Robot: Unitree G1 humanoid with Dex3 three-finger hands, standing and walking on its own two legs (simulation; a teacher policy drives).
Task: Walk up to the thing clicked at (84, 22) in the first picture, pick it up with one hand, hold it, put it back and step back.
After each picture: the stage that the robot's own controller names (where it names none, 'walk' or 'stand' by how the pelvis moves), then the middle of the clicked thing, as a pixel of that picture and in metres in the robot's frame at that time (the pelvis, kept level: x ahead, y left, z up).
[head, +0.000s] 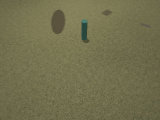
stand; (84, 30) +1.51 +0.01 -0.66
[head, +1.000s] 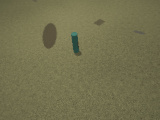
walk; (75, 42) +1.38 +0.21 -0.63
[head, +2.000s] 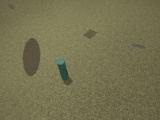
walk; (63, 70) +0.88 +0.29 -0.65
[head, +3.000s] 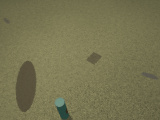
walk; (62, 109) +0.53 +0.23 -0.65
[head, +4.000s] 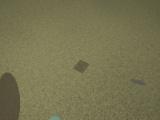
stand; out of the picture +0.40 +0.17 -0.63
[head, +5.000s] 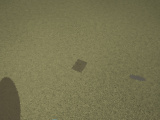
stand; out of the picture +0.37 +0.20 -0.65
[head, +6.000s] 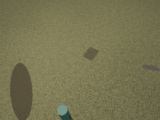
walk; (65, 115) +0.40 +0.21 -0.64
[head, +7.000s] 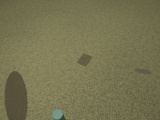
stand; out of the picture +0.42 +0.23 -0.64
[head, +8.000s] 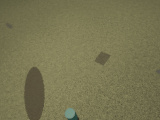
walk; (73, 119) +0.42 +0.21 -0.64
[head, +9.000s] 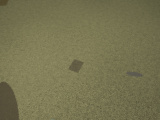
stand; out of the picture +0.37 +0.23 -0.63
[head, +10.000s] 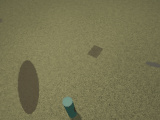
stand; (70, 108) +0.48 +0.20 -0.64
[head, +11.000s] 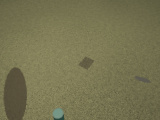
stand; out of the picture +0.45 +0.18 -0.64
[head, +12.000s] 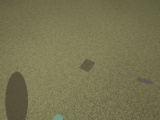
stand; out of the picture +0.41 +0.20 -0.66
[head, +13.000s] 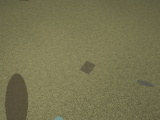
stand; out of the picture +0.40 +0.19 -0.66
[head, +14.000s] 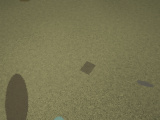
stand; out of the picture +0.40 +0.19 -0.66
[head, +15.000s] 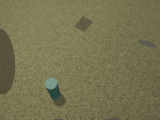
go down; (53, 89) +0.45 +0.18 -0.51
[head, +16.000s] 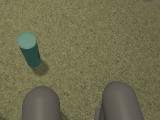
go down; (31, 52) +0.50 +0.21 -0.27
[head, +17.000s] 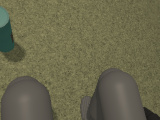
close in; (1, 33) +0.49 +0.23 -0.21
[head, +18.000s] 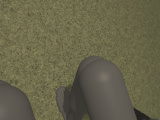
close; out of the picture +0.48 +0.27 -0.16
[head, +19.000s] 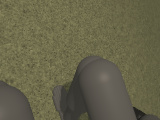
lift; out of the picture +0.47 +0.27 -0.17
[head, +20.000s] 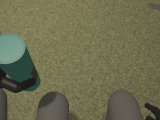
lift; (21, 69) +0.35 +0.20 -0.01
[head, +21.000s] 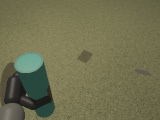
hold; (38, 89) +0.31 +0.16 +0.04
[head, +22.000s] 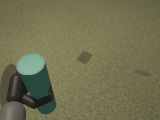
hold; (40, 88) +0.31 +0.16 +0.04
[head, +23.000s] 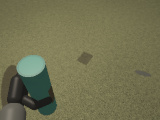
hold; (40, 89) +0.31 +0.16 +0.04
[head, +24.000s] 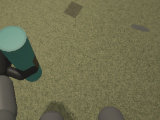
crouch; (24, 59) +0.41 +0.18 -0.02
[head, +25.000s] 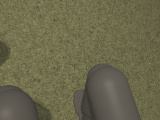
lower; out of the picture +0.51 +0.25 -0.10
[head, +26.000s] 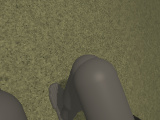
lower; out of the picture +0.48 +0.28 -0.17
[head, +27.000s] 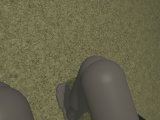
lower; out of the picture +0.47 +0.27 -0.17
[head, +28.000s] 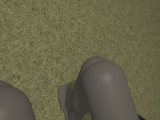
lower; out of the picture +0.46 +0.26 -0.17
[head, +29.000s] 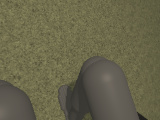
lower; out of the picture +0.46 +0.26 -0.16
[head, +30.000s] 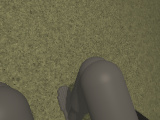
open; out of the picture +0.46 +0.26 -0.17
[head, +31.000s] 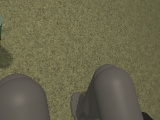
stand; out of the picture +0.46 +0.24 -0.19
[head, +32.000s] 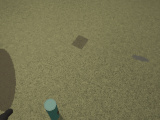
stand; (52, 110) +0.41 +0.18 -0.55
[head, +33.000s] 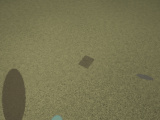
stand; out of the picture +0.40 +0.18 -0.60
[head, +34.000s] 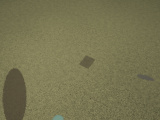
stand; out of the picture +0.40 +0.17 -0.60
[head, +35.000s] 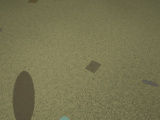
stand; out of the picture +0.42 +0.16 -0.65
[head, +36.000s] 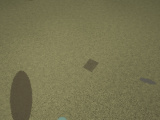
stand; out of the picture +0.40 +0.18 -0.66
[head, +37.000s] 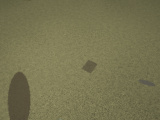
stand; out of the picture +0.38 +0.18 -0.66
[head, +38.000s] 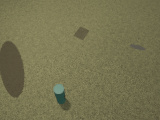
walk; (60, 94) +0.48 +0.15 -0.64
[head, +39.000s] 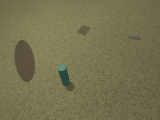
walk; (64, 75) +0.74 +0.26 -0.63
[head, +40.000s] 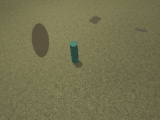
stand; (74, 52) +1.04 +0.16 -0.63
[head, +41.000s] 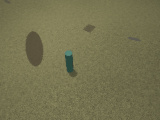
stand; (69, 62) +0.99 +0.16 -0.65
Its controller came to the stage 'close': yes
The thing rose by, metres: 0.69
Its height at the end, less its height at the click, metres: +0.00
